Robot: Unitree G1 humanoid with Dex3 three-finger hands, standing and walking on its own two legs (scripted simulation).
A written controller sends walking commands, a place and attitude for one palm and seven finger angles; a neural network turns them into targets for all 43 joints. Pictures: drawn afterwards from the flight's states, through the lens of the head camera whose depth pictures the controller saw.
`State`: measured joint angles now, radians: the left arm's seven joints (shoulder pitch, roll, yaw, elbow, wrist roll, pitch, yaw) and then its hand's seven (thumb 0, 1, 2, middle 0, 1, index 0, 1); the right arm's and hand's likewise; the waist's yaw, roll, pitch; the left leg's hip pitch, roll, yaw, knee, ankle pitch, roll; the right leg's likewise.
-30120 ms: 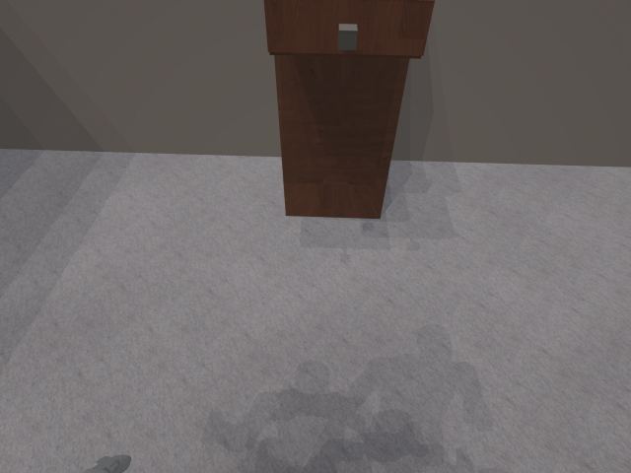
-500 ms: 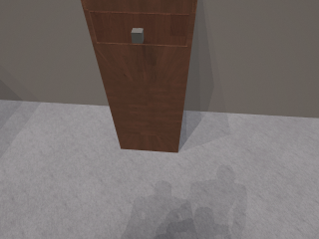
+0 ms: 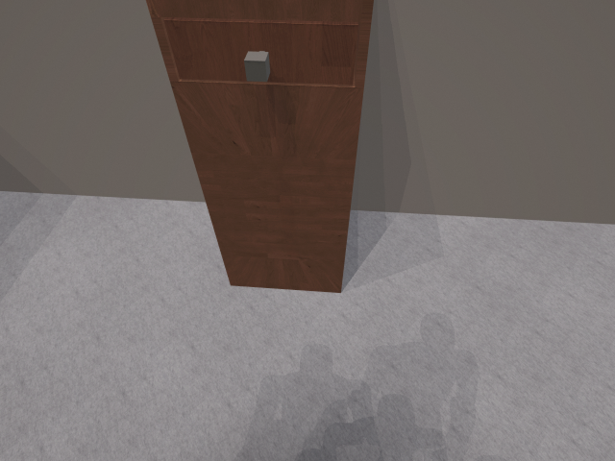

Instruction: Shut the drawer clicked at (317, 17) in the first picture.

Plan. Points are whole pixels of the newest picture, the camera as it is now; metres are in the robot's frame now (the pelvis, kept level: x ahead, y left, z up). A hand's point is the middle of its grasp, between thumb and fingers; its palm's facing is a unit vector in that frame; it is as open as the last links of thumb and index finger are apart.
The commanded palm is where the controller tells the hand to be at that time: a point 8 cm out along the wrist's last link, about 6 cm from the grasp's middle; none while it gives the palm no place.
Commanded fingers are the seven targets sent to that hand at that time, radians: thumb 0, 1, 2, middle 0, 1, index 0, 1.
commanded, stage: look to check the result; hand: left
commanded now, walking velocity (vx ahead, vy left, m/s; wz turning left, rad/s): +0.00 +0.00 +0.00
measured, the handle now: (259, 62) +0.81 +0.14 +0.14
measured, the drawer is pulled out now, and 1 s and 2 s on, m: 0.00 0.00 0.00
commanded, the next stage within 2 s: stand and wait in 0.20 s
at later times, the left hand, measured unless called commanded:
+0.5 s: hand out of the picture -0.01 +0.14 -0.18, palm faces +0.06 -0.99 -0.16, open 7.4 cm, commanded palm none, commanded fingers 0.00 0.90 0.90 -0.20 -0.30 -0.20 -0.30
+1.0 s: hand out of the picture +0.00 +0.15 -0.17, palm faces +0.06 -0.99 -0.16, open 7.4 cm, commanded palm none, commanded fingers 0.00 0.90 0.90 -0.20 -0.30 -0.20 -0.30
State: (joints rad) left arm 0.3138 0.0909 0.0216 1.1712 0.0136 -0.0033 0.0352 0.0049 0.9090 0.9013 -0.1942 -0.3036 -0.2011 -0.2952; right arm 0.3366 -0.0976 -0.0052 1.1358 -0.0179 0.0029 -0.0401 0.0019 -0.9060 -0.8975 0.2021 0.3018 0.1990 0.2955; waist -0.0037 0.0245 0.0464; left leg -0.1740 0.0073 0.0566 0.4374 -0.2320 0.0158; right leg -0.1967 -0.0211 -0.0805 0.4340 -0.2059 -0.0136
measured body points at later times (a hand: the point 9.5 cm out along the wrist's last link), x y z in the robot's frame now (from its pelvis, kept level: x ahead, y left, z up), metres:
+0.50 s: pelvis +0.01 -0.01 +0.00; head +0.03 -0.01 +0.45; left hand -0.01 +0.20 -0.16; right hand -0.02 -0.21 -0.17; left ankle +0.00 +0.11 -0.74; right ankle +0.02 -0.11 -0.74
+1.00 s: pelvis +0.02 -0.01 +0.00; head +0.04 -0.01 +0.45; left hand +0.00 +0.20 -0.16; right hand -0.01 -0.21 -0.16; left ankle +0.00 +0.11 -0.74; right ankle +0.02 -0.11 -0.74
